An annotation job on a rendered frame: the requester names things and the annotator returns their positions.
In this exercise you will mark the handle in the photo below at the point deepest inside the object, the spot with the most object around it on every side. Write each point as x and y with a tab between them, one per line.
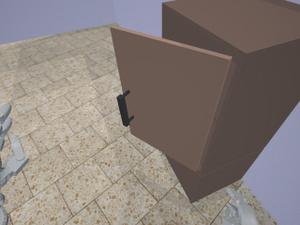
123	109

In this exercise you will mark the robot right hand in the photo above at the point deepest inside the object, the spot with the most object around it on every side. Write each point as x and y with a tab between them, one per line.
243	214

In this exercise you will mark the cupboard door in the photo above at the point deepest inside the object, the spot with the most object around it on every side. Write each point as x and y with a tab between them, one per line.
174	91

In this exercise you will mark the robot left hand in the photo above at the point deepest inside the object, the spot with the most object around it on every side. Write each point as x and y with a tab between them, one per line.
15	163

